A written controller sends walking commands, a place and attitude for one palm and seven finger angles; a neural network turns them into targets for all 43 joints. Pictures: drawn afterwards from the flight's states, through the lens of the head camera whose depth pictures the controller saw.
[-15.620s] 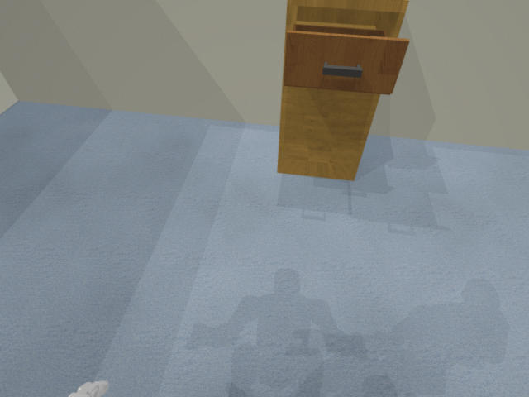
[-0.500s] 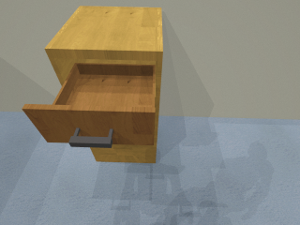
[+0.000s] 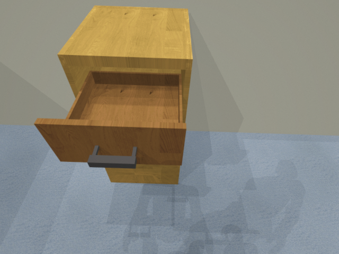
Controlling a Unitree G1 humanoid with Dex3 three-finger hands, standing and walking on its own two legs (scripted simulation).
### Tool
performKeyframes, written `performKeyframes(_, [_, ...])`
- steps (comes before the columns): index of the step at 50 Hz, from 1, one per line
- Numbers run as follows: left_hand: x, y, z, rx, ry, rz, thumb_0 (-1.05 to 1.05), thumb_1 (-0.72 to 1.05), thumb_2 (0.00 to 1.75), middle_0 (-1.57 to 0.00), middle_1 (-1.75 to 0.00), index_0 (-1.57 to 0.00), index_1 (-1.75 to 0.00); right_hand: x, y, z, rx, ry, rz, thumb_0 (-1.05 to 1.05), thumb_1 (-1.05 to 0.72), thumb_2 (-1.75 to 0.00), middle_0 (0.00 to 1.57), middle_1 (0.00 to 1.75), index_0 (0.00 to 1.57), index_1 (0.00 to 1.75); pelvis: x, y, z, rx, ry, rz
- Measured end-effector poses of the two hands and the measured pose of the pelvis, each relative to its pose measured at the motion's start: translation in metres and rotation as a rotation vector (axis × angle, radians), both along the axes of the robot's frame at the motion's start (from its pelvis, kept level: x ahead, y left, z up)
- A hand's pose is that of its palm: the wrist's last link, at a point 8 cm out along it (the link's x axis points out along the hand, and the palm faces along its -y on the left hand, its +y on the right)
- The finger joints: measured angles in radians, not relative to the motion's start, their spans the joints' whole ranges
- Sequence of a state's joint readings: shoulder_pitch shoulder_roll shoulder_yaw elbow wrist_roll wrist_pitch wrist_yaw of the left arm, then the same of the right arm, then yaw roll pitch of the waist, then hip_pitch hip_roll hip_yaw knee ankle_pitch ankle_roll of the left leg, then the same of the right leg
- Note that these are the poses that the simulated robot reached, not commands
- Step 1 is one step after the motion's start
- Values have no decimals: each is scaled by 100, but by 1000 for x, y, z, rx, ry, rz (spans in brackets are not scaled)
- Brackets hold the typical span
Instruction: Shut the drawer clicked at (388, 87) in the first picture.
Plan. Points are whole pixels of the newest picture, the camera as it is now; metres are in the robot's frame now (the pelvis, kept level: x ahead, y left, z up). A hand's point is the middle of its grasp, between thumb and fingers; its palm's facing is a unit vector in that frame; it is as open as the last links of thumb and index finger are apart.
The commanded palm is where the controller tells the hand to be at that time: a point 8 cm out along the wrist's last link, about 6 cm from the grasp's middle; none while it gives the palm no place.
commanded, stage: come to a stop and stand still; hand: left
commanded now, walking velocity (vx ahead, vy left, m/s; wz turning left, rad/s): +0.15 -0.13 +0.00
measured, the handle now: (114, 155) +0.36 +0.18 -0.01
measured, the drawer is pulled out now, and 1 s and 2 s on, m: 0.26 0.26 0.26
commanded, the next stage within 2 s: look again from close up in 1.52 s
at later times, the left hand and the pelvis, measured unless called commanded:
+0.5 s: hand out of the picture +0.05 +0.16 -0.18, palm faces +0.03 -0.98 -0.21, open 7.4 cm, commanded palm none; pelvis +0.03 -0.02 -0.01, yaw +0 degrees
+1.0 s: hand out of the picture -0.01 +0.17 -0.18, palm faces +0.01 -0.98 -0.19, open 7.4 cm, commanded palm none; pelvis +0.00 +0.00 +0.00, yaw +0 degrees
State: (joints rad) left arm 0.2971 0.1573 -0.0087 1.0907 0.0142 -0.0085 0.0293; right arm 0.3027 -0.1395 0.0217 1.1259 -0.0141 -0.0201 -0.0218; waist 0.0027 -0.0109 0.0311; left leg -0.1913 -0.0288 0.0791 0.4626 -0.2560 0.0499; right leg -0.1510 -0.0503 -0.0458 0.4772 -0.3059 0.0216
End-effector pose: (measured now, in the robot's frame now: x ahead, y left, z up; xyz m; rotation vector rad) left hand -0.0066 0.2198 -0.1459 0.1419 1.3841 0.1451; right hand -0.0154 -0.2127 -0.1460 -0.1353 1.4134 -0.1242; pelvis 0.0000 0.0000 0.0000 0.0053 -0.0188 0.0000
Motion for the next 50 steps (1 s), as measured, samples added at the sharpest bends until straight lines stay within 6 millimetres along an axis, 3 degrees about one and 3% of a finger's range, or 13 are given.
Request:
performKeyframes(9, [-4, -11, -4, -5, 59, -26, 0, 91, 90, -19, -30, -20, -29, 20, -14, -4, -15, -17, -27, 1, -91, -90, 20, 30, 20, 30, 15, -8, -6, 9, 35, -8])
performKeyframes(21, [35, -16, -2, 34, -39, -5, 0, 91, 90, -20, -30, -20, -29, 89, -40, -2, -53, -147, 3, 1, -91, -90, 20, 30, 20, 30, 31, -19, -8, -5, 24, -1])
performKeyframes(27, [47, -14, -2, 34, -85, -9, 0, 91, 90, -20, -30, -20, -29, 104, -38, 3, -54, -190, 19, 0, -91, -90, 20, 30, 20, 30, 27, -19, -6, -3, 1, -2])
performKeyframes(34, [40, -8, 1, 28, -80, -11, 0, 91, 90, -20, -30, -20, -29, 90, -29, 4, -38, -163, 27, 0, -91, -90, 20, 30, 20, 30, 18, -15, -3, -4, -8, -2])
performKeyframes(50, [-8, 4, -1, 6, 35, -1, 0, 91, 90, -19, -30, -20, -29, 14, -9, 3, -31, 5, -11, 0, -91, -90, 20, 30, 20, 30, -1, 3, 1, -6, -15, -6])
